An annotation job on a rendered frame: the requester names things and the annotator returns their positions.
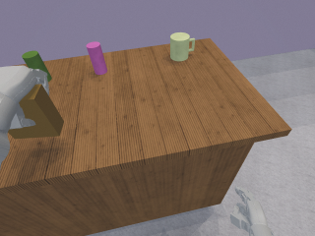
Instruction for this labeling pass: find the table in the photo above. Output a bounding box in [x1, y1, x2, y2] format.
[0, 38, 292, 236]

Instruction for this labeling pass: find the left robot hand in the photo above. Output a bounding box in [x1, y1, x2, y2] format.
[0, 65, 49, 130]

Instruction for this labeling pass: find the right robot hand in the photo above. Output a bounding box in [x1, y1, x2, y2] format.
[230, 186, 269, 233]

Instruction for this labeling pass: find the sponge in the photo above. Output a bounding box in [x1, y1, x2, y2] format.
[8, 84, 64, 140]

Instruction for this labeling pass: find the right robot forearm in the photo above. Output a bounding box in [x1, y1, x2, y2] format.
[249, 223, 275, 236]

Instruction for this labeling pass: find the left robot forearm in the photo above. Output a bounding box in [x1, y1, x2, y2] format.
[0, 93, 18, 170]

